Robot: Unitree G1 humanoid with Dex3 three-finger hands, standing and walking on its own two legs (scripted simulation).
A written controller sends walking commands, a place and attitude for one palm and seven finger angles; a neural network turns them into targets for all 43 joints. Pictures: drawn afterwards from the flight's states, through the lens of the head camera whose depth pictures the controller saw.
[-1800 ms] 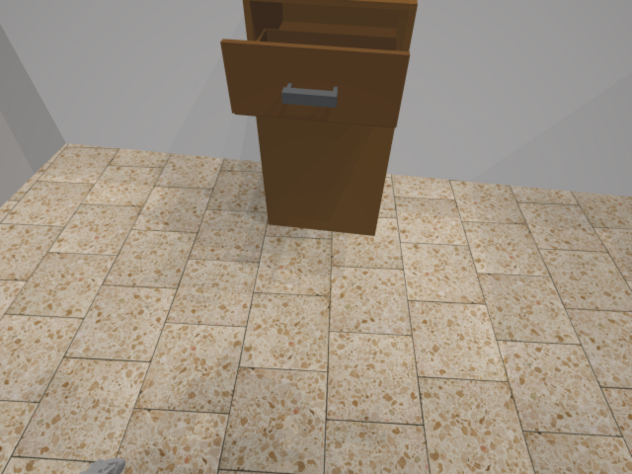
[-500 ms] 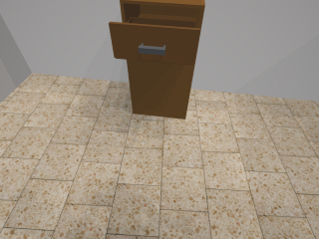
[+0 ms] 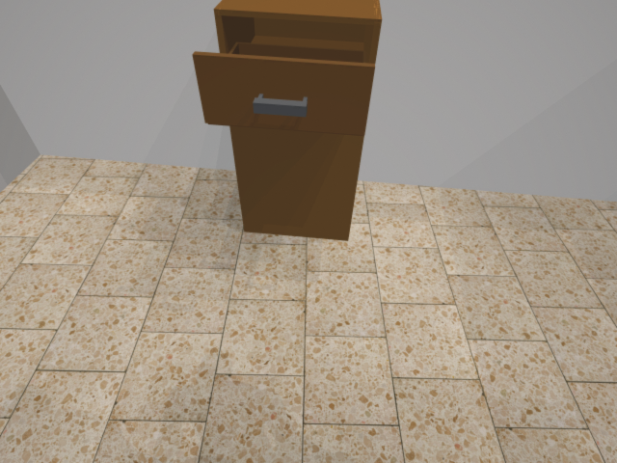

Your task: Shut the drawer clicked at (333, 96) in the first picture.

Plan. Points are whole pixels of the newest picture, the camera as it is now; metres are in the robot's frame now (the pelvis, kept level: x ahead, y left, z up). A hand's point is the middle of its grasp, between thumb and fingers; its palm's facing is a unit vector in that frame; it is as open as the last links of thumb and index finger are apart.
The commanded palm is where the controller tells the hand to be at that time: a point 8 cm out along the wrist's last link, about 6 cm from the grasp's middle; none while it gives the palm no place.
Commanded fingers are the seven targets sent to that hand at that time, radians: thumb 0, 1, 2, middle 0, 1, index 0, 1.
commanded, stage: walk to a spot facing it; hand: left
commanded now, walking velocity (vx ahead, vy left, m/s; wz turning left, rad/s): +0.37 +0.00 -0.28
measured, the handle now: (281, 103) +0.89 +0.14 +0.04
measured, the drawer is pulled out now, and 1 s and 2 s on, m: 0.29 0.29 0.29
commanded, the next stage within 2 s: turn to face it in 0.50 s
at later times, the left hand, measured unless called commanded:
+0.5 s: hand out of the picture +0.07 +0.17 -0.17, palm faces -0.03 -0.99 -0.14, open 7.4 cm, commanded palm none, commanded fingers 0.00 0.90 0.90 -0.20 -0.30 -0.20 -0.30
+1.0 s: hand (254, 303) +0.44 +0.14 -0.16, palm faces -0.14 -0.97 -0.18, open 7.2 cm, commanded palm none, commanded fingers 0.00 0.90 0.90 -0.20 -0.30 -0.20 -0.30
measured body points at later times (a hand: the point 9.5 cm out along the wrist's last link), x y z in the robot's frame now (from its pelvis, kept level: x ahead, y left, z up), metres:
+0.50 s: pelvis +0.18 +0.01 -0.01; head +0.21 +0.02 +0.44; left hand +0.08 +0.22 -0.16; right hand +0.28 -0.24 -0.14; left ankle +0.32 +0.11 -0.73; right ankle +0.00 -0.10 -0.73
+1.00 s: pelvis +0.32 -0.01 +0.00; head +0.32 -0.01 +0.45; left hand +0.45 +0.19 -0.14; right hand +0.25 -0.22 -0.16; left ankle +0.32 +0.11 -0.71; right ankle +0.33 -0.12 -0.73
